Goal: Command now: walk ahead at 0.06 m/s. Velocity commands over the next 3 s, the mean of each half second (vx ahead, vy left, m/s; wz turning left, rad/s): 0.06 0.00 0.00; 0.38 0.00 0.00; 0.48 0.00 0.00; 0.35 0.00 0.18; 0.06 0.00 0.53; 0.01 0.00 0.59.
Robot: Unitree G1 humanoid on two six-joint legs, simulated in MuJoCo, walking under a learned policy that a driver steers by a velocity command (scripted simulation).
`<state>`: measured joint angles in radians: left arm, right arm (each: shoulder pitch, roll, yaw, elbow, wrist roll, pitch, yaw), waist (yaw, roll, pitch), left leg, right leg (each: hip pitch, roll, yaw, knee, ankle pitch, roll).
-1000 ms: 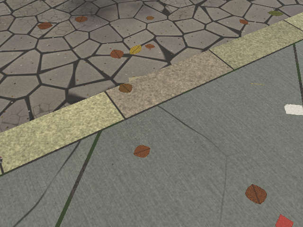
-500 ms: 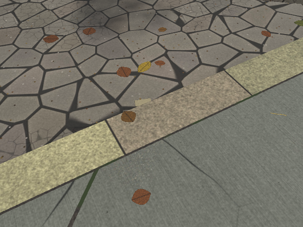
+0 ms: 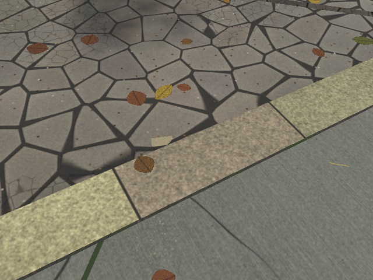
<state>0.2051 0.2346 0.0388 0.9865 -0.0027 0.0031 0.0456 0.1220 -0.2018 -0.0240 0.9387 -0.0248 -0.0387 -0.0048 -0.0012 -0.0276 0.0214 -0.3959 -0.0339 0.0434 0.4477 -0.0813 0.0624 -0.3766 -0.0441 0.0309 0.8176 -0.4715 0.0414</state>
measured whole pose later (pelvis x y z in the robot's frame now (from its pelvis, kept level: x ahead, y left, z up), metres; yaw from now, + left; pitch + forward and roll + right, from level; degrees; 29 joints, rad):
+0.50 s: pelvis +0.06 -0.02 +0.00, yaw +1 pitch +0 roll +0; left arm 0.33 0.18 0.04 1.07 -0.01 -0.03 0.04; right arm 0.20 -0.21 -0.04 1.06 0.01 -0.02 -0.03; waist 0.01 -0.01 0.01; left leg -0.33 -0.01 0.02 0.60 -0.33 0.05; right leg -0.18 -0.02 -0.01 0.55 -0.37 -0.01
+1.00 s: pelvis +0.24 +0.00 +0.01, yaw +1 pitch +2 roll +1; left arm 0.00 0.23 0.06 0.91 -0.03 -0.08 -0.02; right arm 0.45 -0.19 -0.03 1.09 0.01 -0.09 -0.01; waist -0.09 -0.03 0.01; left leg 0.09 -0.04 0.05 0.17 -0.30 0.04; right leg -0.66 -0.09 -0.01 0.64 0.02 -0.03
